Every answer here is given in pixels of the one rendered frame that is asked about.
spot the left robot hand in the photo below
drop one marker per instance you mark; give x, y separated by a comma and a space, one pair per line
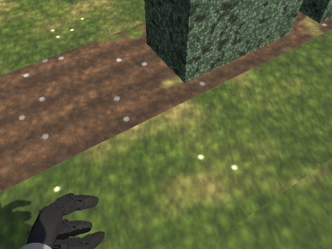
51, 230

